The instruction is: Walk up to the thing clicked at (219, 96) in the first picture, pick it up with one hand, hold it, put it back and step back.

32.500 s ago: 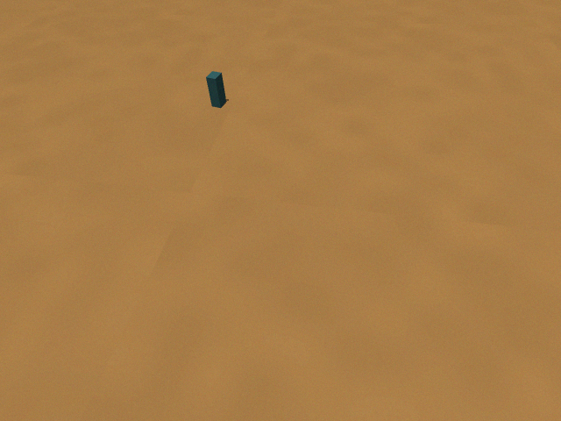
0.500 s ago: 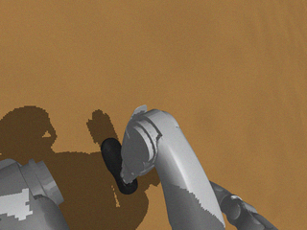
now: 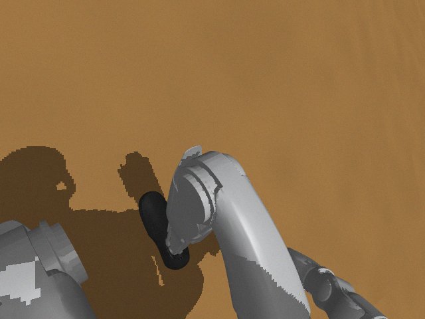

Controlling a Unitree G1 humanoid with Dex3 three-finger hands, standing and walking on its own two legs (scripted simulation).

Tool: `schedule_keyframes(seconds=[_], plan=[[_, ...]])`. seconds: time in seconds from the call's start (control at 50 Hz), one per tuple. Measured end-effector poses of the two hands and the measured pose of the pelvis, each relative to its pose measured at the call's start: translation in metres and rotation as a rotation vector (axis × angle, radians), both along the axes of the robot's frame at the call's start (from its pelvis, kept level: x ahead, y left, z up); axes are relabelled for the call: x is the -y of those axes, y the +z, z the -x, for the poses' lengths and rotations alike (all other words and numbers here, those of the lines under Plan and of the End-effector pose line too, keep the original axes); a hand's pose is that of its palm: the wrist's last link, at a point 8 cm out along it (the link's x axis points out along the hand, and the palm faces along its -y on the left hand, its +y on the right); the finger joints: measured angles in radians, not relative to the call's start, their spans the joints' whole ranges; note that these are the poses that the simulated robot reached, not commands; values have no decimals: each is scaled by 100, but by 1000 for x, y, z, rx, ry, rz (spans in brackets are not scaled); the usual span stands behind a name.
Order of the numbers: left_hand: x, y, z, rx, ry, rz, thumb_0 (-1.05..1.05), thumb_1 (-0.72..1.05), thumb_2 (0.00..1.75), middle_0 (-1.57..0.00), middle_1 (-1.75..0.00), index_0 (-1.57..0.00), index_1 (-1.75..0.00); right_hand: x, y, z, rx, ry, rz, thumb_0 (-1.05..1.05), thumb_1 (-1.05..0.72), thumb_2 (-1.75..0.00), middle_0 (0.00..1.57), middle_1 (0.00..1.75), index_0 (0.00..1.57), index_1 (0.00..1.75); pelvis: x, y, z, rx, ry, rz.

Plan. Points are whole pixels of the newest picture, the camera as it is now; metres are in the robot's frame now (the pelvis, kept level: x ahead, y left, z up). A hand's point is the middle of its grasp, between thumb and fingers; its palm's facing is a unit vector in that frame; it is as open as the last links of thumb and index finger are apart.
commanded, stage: close in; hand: left
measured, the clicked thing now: out of the picture +0.55 +0.24 -0.21
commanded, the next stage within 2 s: none
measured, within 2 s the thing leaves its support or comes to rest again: neither
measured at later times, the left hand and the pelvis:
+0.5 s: hand out of the picture +0.51 +0.25 -0.19, palm faces +0.25 -0.97 -0.05, open 12.5 cm; pelvis +0.00 +0.00 -0.01, yaw +0 degrees
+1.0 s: hand out of the picture +0.53 +0.25 -0.18, palm faces +0.25 -0.97 -0.05, open 13.0 cm; pelvis +0.00 +0.00 +0.00, yaw +0 degrees
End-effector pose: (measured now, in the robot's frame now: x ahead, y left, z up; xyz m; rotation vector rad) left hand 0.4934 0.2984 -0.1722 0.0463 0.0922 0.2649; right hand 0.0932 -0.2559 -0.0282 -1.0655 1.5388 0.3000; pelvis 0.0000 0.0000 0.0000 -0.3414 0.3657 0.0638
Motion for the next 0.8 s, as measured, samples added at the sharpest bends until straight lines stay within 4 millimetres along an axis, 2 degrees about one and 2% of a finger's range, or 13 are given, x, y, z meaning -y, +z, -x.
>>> schedule_keyframes(seconds=[0.18, 0.42, 0.62, 0.8], plan=[[5, -1, 0, -11, -6, 5, 0, -18, 50, -44, -54, -46, -51, 2, -2, 8, -8, -23, -11, -1, -89, -89, 21, 29, 20, 30, 2, 0, 1, -1, -4, -7], [-4, -9, 21, -24, 3, 9, 0, -15, 49, -43, -54, -45, -51, 3, -8, 4, -8, -1, -28, -1, -89, -89, 21, 29, 20, 30, 5, -5, 2, 13, 0, -16], [-2, -7, 10, 12, -9, 15, 0, -16, 47, -41, -51, -43, -48, -1, -2, -10, 28, 30, 2, -1, -89, -89, 21, 29, 20, 30, 0, -5, 1, 14, -3, 2], [-2, 1, -2, 4, -17, 3, 0, -19, 48, -42, -52, -44, -49, -3, 0, -7, 2, 9, -3, -1, -89, -89, 21, 29, 20, 30, -2, 1, -3, -10, 2, 5]])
